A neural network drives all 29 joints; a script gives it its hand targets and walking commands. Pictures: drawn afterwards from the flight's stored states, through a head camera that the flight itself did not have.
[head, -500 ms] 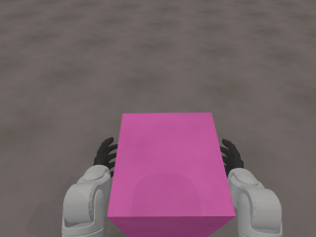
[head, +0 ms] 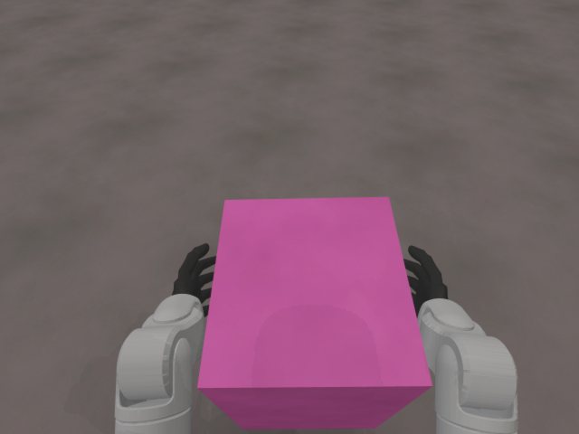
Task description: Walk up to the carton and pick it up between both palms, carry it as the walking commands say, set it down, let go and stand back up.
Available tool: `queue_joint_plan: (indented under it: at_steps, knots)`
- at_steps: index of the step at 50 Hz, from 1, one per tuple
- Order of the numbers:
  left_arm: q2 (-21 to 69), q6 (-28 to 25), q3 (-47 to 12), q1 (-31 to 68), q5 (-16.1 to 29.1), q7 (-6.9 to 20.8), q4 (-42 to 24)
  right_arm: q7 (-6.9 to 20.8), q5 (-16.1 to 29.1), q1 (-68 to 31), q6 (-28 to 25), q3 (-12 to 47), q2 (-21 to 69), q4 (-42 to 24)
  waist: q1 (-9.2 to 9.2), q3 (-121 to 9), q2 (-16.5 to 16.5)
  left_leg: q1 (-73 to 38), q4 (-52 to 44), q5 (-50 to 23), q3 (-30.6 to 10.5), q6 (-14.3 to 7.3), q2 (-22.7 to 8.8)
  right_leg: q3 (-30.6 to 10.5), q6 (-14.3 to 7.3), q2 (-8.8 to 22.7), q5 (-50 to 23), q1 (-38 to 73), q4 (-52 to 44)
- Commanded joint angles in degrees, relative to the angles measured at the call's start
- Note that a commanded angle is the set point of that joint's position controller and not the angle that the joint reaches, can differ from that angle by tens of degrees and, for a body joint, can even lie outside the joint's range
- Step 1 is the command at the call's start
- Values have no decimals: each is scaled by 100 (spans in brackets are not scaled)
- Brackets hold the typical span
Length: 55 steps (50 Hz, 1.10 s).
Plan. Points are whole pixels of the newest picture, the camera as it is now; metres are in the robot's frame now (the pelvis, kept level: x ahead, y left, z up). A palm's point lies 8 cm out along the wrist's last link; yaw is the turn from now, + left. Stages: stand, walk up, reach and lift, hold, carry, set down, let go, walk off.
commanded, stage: carry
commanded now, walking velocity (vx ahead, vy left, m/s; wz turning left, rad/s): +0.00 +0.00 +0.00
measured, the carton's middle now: (307, 326) +0.25 +0.00 +0.02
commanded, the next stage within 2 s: hold in 1.04 s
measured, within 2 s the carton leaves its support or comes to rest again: neither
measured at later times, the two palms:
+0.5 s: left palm (194, 272) +0.29 +0.15 +0.09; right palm (418, 275) +0.29 -0.15 +0.09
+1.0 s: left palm (194, 263) +0.31 +0.15 +0.08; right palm (408, 263) +0.31 -0.14 +0.08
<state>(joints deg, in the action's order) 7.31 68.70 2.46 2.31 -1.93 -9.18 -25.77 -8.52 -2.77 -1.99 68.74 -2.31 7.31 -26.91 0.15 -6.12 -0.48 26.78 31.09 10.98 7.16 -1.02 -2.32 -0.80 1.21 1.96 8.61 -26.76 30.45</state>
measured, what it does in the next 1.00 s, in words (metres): shifts its weight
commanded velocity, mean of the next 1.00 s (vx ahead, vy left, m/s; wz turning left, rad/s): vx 0.00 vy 0.00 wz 0.00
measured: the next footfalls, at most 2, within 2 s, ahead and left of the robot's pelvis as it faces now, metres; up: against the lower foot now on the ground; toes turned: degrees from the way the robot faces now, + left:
none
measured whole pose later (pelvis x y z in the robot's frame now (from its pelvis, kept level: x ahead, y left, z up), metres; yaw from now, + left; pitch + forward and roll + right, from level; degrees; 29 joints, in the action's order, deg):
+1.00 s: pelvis +0.06 +0.00 +0.00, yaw +0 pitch +5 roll +0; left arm 7.3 64.6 3.2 3.2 -2.6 -8.6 -20.4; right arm -8.1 -3.3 -2.9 64.4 -2.7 7.3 -21.3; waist 0.0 -7.2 -0.4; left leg 22.2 29.9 12.5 6.4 -1.4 -1.5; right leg -0.1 2.2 2.9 12.7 -22.3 30.2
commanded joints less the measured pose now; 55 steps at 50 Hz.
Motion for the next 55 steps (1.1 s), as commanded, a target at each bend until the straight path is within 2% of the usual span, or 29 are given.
queue_joint_plan:
  at_steps: [1, 9, 19, 26, 39, 52, 53, 54, 55]
  knots:
    - [4860, -154, -3443, 2393, 1642, 819, -723, 743, 1585, -2363, -130, 3394, 4820, -594, 4, -1105, 80, -550, -867, 1714, -731, 61, -411, -400, -247, 243, 1526, 262, -718]
    - [4844, -197, -3425, 2430, 1629, 795, -663, 745, 1577, -2395, -168, 3391, 4801, -516, 6, -1154, 78, -672, -875, 1267, -801, 56, -475, -468, -288, 336, 1319, 281, -777]
    - [4835, -272, -3432, 2335, 1608, 779, -633, 733, 1566, -2292, -250, 3393, 4779, -468, 5, -1400, 29, -1050, -683, 105, -689, 0, -516, -370, -303, 467, 195, 601, -583]
    - [4802, -305, -3432, 2271, 1606, 799, -661, 731, 1579, -2244, -282, 3421, 4771, -496, 5, -1466, 69, -1212, -579, -409, -646, -38, -517, -284, -268, 515, -356, 750, -427]
    - [4728, -382, -3379, 2286, 1563, 835, -550, 744, 1515, -2228, -361, 3341, 4705, -382, -4, -1399, 47, -1248, -610, -486, -680, -78, -538, -214, -226, 509, -370, 810, -364]
    - [4608, -729, -3100, 2453, 1327, 886, 9, 819, 1291, -2390, -710, 3035, 4579, 174, -4, -1357, 5, -1179, -674, -274, -733, -85, -582, -188, -254, 429, -213, 804, -372]
    - [2597, -1276, -1090, 1709, -405, 951, 2020, 910, -492, -1887, -1325, 1024, 2568, 2184, 324, 1521, 256, -1103, -1014, 1600, -1204, -207, 556, -302, -607, -718, 1368, 1490, -899]
    - [1077, -1843, -415, 2010, -291, 963, 4030, 918, -558, -2190, -1891, 202, 967, 3792, 353, 1342, 256, -832, -1147, 1976, -1237, -265, 640, -233, -637, -656, 1950, 1265, -941]
    - [1451, -2431, -915, 1899, -181, 958, 3517, 956, -369, -2323, -2505, 726, 1252, 3142, 345, 709, 276, -1510, -944, 1287, -1392, -181, 586, -224, -502, -565, 1698, 1028, -955]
